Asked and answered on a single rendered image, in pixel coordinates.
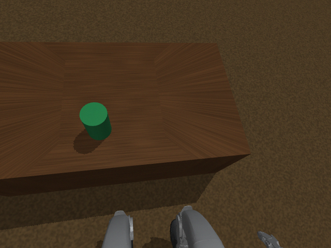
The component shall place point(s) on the can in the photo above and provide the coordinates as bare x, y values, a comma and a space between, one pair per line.
94, 117

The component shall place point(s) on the right robot hand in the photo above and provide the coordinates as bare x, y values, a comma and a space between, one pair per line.
269, 240

